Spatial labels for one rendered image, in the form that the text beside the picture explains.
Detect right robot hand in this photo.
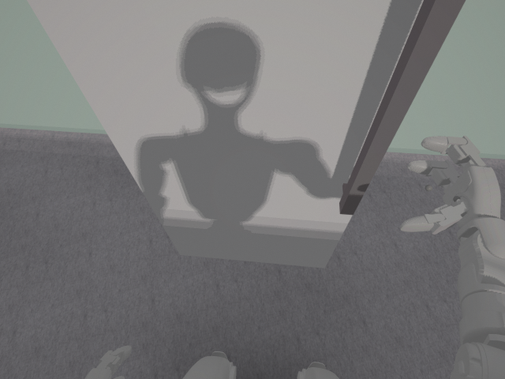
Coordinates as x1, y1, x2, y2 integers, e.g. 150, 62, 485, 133
400, 136, 501, 235

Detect handle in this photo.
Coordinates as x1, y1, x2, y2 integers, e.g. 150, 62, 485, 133
339, 0, 466, 215

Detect fridge door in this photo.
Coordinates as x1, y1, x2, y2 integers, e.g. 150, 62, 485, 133
27, 0, 424, 268

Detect robot right shin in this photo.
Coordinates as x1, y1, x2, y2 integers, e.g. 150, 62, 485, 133
308, 362, 325, 369

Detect robot right upper arm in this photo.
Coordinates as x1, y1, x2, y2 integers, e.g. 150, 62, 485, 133
450, 342, 505, 379

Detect right robot forearm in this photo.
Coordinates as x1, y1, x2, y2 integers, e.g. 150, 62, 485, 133
457, 217, 505, 351

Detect left robot hand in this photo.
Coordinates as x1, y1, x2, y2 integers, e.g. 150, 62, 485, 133
85, 345, 132, 379

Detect robot left thigh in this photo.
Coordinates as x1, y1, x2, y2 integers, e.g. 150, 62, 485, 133
182, 356, 236, 379

